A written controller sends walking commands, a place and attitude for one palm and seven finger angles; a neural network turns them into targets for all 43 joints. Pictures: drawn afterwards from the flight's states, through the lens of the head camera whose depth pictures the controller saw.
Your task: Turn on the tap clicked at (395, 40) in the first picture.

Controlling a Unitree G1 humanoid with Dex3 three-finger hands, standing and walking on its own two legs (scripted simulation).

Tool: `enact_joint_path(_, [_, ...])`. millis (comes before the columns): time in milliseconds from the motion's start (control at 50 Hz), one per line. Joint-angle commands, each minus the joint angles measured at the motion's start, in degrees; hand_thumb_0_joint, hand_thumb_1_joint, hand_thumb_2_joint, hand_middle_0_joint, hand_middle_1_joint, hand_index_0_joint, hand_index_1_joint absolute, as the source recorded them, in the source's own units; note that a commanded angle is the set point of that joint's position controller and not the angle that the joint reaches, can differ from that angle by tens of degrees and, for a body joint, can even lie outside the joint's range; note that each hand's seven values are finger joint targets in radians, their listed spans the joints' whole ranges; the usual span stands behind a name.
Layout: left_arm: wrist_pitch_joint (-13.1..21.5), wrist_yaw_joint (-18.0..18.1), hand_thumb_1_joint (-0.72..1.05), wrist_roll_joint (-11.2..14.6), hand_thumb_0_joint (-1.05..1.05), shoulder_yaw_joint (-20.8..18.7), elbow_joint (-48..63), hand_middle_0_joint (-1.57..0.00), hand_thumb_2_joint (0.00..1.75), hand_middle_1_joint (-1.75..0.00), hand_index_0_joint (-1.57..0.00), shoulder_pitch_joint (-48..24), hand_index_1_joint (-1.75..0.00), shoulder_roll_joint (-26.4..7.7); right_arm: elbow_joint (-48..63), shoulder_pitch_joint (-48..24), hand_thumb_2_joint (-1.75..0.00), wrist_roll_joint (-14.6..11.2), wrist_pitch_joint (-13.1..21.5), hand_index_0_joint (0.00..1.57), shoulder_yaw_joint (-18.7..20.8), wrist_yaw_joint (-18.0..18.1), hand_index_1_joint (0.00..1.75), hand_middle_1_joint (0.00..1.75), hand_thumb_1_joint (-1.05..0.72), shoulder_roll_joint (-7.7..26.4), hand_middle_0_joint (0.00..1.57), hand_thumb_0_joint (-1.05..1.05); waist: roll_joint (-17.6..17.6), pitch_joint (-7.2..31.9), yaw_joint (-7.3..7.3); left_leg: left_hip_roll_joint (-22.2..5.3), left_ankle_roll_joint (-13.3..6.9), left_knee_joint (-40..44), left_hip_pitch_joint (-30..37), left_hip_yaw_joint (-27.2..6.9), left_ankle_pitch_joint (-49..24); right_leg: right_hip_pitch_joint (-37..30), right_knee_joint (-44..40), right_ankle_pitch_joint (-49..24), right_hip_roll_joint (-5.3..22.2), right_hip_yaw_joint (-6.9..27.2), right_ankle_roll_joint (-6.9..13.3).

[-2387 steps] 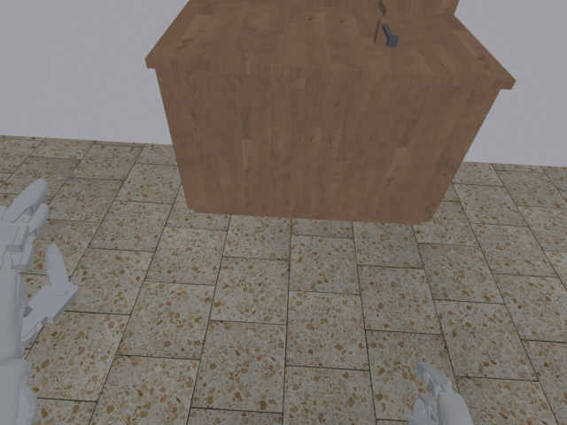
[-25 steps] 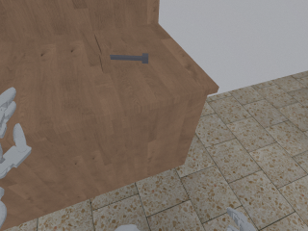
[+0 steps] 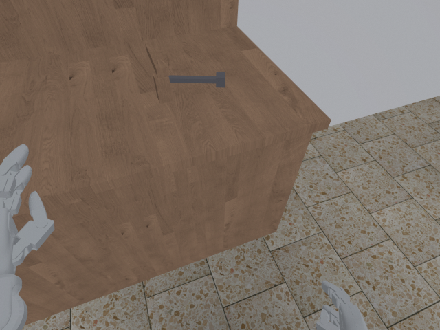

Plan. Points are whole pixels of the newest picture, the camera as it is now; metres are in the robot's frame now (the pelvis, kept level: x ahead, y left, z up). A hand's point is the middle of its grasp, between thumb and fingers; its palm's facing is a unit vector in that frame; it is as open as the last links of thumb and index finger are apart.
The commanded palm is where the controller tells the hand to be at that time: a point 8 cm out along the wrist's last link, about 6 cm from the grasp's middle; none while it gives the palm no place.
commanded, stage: come to a stop and stand still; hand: left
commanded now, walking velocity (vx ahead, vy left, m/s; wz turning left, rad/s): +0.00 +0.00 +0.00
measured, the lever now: (220, 79) +0.68 +0.07 +0.09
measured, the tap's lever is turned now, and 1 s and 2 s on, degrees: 68 68 68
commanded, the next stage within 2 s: look again from close up in 0.44 s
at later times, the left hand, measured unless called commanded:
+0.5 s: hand (51, 241) +0.19 +0.24 +0.15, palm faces +0.42 -0.85 -0.32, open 7.4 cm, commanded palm +0.13 +0.28 +0.18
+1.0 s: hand (49, 234) +0.19 +0.25 +0.16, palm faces +0.40 -0.85 -0.34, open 7.4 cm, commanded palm +0.14 +0.28 +0.18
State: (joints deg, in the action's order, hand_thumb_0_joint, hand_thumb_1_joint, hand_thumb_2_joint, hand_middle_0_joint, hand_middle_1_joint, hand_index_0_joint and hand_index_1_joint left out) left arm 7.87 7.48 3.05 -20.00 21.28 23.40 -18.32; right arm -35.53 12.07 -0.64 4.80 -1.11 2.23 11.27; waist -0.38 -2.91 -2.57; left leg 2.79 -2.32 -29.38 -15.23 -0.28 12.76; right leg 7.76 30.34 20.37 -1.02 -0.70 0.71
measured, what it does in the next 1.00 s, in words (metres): stands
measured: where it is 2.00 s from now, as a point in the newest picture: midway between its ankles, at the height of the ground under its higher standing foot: outside the picture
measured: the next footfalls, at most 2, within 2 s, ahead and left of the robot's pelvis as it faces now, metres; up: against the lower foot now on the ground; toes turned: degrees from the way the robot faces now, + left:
right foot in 1.72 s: +0.25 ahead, -0.23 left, +0.00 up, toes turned -3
left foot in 1.94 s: +0.22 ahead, -0.01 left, +0.00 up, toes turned +14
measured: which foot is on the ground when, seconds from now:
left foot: down 0.00-1.00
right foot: down 0.00-1.00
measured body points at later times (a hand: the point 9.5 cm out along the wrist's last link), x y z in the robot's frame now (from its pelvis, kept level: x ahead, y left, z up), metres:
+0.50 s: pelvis -0.02 +0.00 +0.01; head -0.02 +0.00 +0.46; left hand +0.16 +0.29 +0.17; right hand +0.15 -0.23 -0.08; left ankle +0.03 +0.10 -0.73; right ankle -0.06 -0.10 -0.73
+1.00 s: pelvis -0.02 +0.00 +0.01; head +0.00 +0.01 +0.46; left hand +0.17 +0.29 +0.18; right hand +0.16 -0.22 -0.08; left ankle +0.03 +0.10 -0.73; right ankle -0.06 -0.10 -0.73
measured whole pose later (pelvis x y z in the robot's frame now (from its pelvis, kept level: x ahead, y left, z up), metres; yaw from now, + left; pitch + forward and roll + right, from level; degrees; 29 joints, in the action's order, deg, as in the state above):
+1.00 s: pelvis -0.02 +0.00 +0.01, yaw +1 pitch -1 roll -1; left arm 8.2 7.6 3.6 -17.6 25.6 24.7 -19.5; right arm -34.3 11.7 -0.4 5.0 -1.2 3.6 11.1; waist 0.0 -2.9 -1.5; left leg 2.0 -1.7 -24.1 -14.6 -1.8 8.3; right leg 5.1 21.4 15.2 -2.1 -1.7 1.4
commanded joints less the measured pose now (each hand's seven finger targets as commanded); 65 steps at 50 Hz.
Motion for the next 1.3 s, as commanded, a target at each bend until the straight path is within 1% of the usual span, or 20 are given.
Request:
enact_joint_path(0, [4.5, 0.5, 0.9, -1.1, 0.0, -3.2, 21.9, -0.2, 0.9, -0.3, -0.2, -10.3, -0.3, -11.9, 11.0, -6.2, -0.9, 0.1, 3.9, 0.2, 2.3, 0.5, 0.3, 0.3, -0.9, 6.9, 0.2, 0.0, -5.9, 10.7, 1.41, -11.3, -2.2, 7.0, 12.3, -12.9, -27.1, 3.7, -1.1, -6.9, 1.7, 1.5, -0.7])
enact_joint_path(40, [5.0, 1.1, 0.9, -1.1, 0.0, -6.8, 25.1, -0.2, 0.9, -0.3, -0.2, -7.4, -0.3, -15.4, 11.3, -7.1, -0.9, 0.1, 4.5, 0.2, 2.0, 0.6, 0.3, 0.3, -0.9, 6.8, 0.2, 0.0, -7.1, 8.5, 0.71, -9.9, -1.0, 8.3, 5.9, -10.8, -17.2, -0.2, -6.0, -9.1, 2.4, 1.6, -0.2])
enact_joint_path(60, [5.5, 1.2, 0.9, -0.8, 0.0, -6.8, 25.1, -0.2, 0.9, -0.3, -0.2, -4.8, -0.3, -14.5, 11.3, -6.8, -0.9, 0.2, 4.7, 0.2, 1.8, 0.5, 0.3, 0.3, -0.9, 6.3, 0.2, 0.0, -7.2, 8.5, 0.69, -8.9, -0.3, 8.1, 4.2, -10.4, -14.6, -2.3, -7.5, -11.0, 3.0, 1.7, 0.3])
enact_joint_path(160, [6.1, 1.1, 0.9, 0.7, 0.0, -9.4, 18.4, -0.2, 0.9, -0.3, -0.2, 5.3, -0.3, -12.8, 10.8, -5.2, -0.9, 0.0, 3.9, 0.2, 2.6, 0.3, 0.3, 0.3, -0.9, 6.2, 0.2, 0.0, -3.9, 10.6, 1.48, -6.3, 1.5, 4.5, 5.8, -6.1, -13.9, -2.2, -10.0, -16.4, 5.1, 3.7, 1.6])
enact_joint_path(320, [4.4, 0.2, 0.9, 0.4, 0.0, -3.3, 12.6, -0.2, 0.9, -0.3, -0.2, -3.1, -0.3, -9.5, 10.3, -5.6, -0.9, -0.3, 3.2, 0.2, 2.7, 1.5, 0.3, 0.3, -0.9, 7.2, 0.2, 0.0, -2.2, 6.1, 2.25, -7.1, 0.9, 9.5, 6.1, -7.7, -2.9, 3.3, -11.8, -9.0, 2.9, 2.7, 0.2])
enact_joint_path(420, [4.6, 0.7, 0.9, -0.4, 0.0, -2.5, 16.9, -0.2, 0.9, -0.3, -0.2, -7.6, -0.3, -10.7, 10.5, -6.4, -0.9, 0.0, 3.9, 0.2, 2.5, 1.8, 0.3, 0.3, -0.9, 7.0, 0.2, 0.0, -0.8, 6.4, 1.67, -5.8, 0.7, 8.3, 7.0, -6.1, -3.4, 2.6, -13.9, -9.0, 4.1, 3.8, 0.4])
enact_joint_path(540, [5.2, 1.3, 0.9, 0.1, 0.0, -6.7, 17.9, -0.2, 0.9, -0.3, -0.2, -4.2, -0.3, -13.5, 10.3, -6.3, -0.9, 0.3, 3.9, 0.2, 2.6, 1.6, 0.3, 0.3, -0.9, 7.0, 0.2, 0.0, -5.1, 6.2, 1.42, -5.0, 1.6, 7.1, 7.1, -5.6, -5.7, 2.7, -14.2, -9.1, 4.8, 4.1, 1.2])
enact_joint_path(640, [4.5, 0.6, 0.9, 1.0, 0.0, -5.9, 13.0, -0.2, 0.9, -0.3, -0.2, 1.0, -0.3, -10.8, 10.8, -5.9, -0.9, 0.0, 3.2, 0.2, 2.4, 1.4, 0.3, 0.3, -0.9, 6.5, 0.2, 0.0, -2.2, 6.1, 1.56, -5.5, 1.5, 7.2, 6.3, -5.5, -9.0, 1.7, -13.6, -12.3, 4.0, 3.1, 0.5])
enact_joint_path(760, [4.1, 0.3, 0.9, 0.9, 0.0, -3.9, 14.6, -0.2, 0.9, -0.3, -0.2, -1.6, -0.3, -10.5, 10.5, -6.0, -0.9, -0.2, 3.1, 0.2, 2.2, 1.6, 0.3, 0.3, -0.9, 6.7, 0.2, 0.0, -0.7, 6.8, 1.72, -6.0, 1.3, 7.8, 7.2, -5.9, -7.6, 2.4, -13.5, -11.3, 3.9, 2.7, 0.1])
enact_joint_path(840, [4.5, 0.7, 0.9, 0.4, 0.0, -4.5, 18.5, -0.2, 0.9, -0.3, -0.2, -5.9, -0.3, -12.1, 10.4, -6.4, -0.9, 0.0, 3.5, 0.2, 2.4, 1.8, 0.3, 0.3, -0.9, 7.2, 0.2, 0.0, -4.5, 6.9, 1.78, -5.7, 1.2, 8.6, 8.2, -5.8, -6.8, 3.0, -13.1, -10.4, 3.5, 2.9, 0.2])
enact_joint_path(940, [4.9, 1.1, 0.9, 0.3, 0.0, -5.6, 18.6, -0.2, 0.9, -0.3, -0.2, -4.3, -0.3, -12.6, 10.5, -6.0, -0.9, 0.2, 3.7, 0.2, 2.4, 1.8, 0.3, 0.3, -0.9, 6.9, 0.2, 0.0, -4.6, 7.2, 1.49, -5.6, 1.3, 9.1, 7.4, -6.4, -6.7, 1.3, -13.2, -10.8, 3.3, 2.9, 0.4])
enact_joint_path(1000, [4.4, 1.0, 0.9, 0.8, 0.0, -5.4, 16.5, -0.2, 0.9, -0.3, -0.2, -1.9, -0.3, -11.7, 9.8, -5.4, -0.9, 0.4, 3.1, 0.2, 2.7, 1.7, 0.3, 0.3, -0.9, 6.9, 0.2, 0.0, -5.8, 8.7, 1.71, -7.8, 0.6, 13.2, 6.9, -10.7, 4.5, 1.0, -8.6, -3.1, 1.2, 0.2, 0.4])
enact_joint_path(1060, [2.9, 0.9, 0.9, 0.8, 0.0, -4.6, 15.8, -0.2, 0.9, -0.3, -0.2, -0.5, -0.3, -10.5, 10.8, -6.1, -0.9, 0.2, 2.2, 0.2, 2.4, 1.8, 0.3, 0.3, -0.9, 6.2, 0.2, 0.0, -8.4, 5.6, 2.01, -10.4, -0.6, 19.0, 1.3, -16.2, 21.6, 2.0, -5.4, 4.4, -0.9, -1.8, 1.2])
enact_joint_path(1100, [2.5, 1.1, 0.9, 0.7, 0.0, -4.5, 15.9, -0.2, 0.9, -0.3, -0.2, -0.3, -0.3, -10.4, 10.9, -5.8, -0.9, 0.2, 1.7, 0.2, 2.5, 1.8, 0.3, 0.3, -0.9, 6.0, 0.2, 0.0, -8.2, 5.0, 2.03, -10.7, -0.6, 18.3, -1.8, -16.2, 23.6, 0.3, -6.5, 4.7, -1.1, -2.3, 2.1])
enact_joint_path(1140, [2.5, 1.3, 0.9, 0.6, 0.0, -5.6, 16.5, -0.2, 0.9, -0.3, -0.2, 0.0, -0.3, -11.5, 10.9, -5.5, -0.9, 0.3, 1.6, 0.2, 2.5, 1.8, 0.3, 0.3, -0.9, 5.9, 0.2, 0.0, -4.3, 6.0, 1.78, -9.5, -0.1, 11.3, -4.0, -12.5, 18.3, -2.8, -10.0, 4.8, 0.7, 0.2, 3.7])
enact_joint_path(1160, [2.5, 1.2, 0.9, 0.4, 0.0, -4.9, 16.6, -0.2, 0.9, -0.3, -0.2, 0.1, -0.3, -11.1, 10.8, -5.4, -0.9, 0.5, 1.3, 0.2, 2.7, 1.8, 0.3, 0.3, -0.9, 5.6, 0.2, 0.0, 0.4, 5.9, 1.52, -8.0, 0.1, 2.4, -7.2, -8.8, 14.3, -4.0, -12.5, 6.2, 4.4, 5.0, 5.7])
enact_joint_path(1180, [2.3, 1.2, 0.9, 0.6, 0.0, -4.8, 17.2, -0.2, 0.9, -0.3, -0.2, -0.4, -0.3, -11.2, 10.7, -4.8, -0.9, 0.2, 1.1, 0.2, 2.9, 1.6, 0.3, 0.3, -0.9, 5.4, 0.2, 0.0, 7.2, 5.9, 1.62, -5.3, 1.0, -8.7, -12.3, -2.9, 9.2, -6.2, -14.6, 7.9, 10.1, 12.7, 8.9])
enact_joint_path(1200, [2.1, 1.4, 0.9, 1.1, 0.0, -4.6, 18.1, -0.2, 0.9, -0.3, -0.2, -2.0, -0.3, -11.1, 10.5, -5.1, -0.9, -0.4, 1.2, 0.2, 3.0, 1.3, 0.3, 0.3, -0.9, 5.7, 0.2, 0.0, 11.8, 4.9, 1.35, -3.6, 1.7, -19.0, -18.4, 1.2, 6.2, -8.8, -15.4, 1.3, 16.0, 19.5, 12.6])
enact_joint_path(1240, [3.1, 1.8, 0.9, 0.8, 0.0, -3.7, 18.3, -0.2, 0.9, -0.3, -0.2, -5.9, -0.3, -10.8, 10.1, -5.4, -0.9, -1.0, 1.6, 0.2, 3.0, 0.8, 0.3, 0.3, -0.9, 6.2, 0.2, 0.0, 8.4, 4.2, 1.84, -4.8, 2.5, -31.0, -26.4, 1.1, 12.6, -13.4, -11.2, -21.7, 19.1, 19.7, 15.6])
enact_joint_path(1280, [4.7, 2.3, 0.9, 0.2, 0.0, -4.8, 19.4, -0.2, 0.9, -0.3, -0.2, -7.1, -0.3, -12.7, 9.8, -5.9, -0.9, -0.9, 1.7, 0.2, 2.2, 0.6, 0.3, 0.3, -0.9, 5.2, 0.2, 0.0, 3.3, 1.5, 0.88, -7.0, 2.2, -28.2, -28.8, 2.1, 13.5, -15.1, -7.3, -33.6, 18.7, 16.1, 15.3])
